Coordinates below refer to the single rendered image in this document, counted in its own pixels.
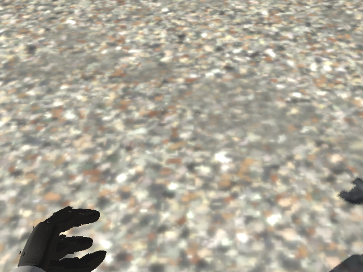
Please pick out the robot left hand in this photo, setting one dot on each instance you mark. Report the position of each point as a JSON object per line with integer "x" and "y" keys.
{"x": 45, "y": 247}

